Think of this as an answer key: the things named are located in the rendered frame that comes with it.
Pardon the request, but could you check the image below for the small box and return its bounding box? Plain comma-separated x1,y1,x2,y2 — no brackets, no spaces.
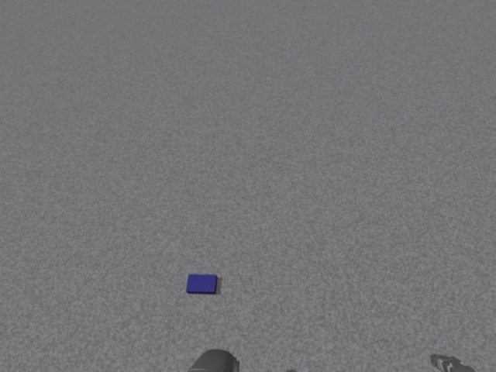
186,274,217,295

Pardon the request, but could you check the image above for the right robot hand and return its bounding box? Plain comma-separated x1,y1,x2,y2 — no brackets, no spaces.
430,355,475,372

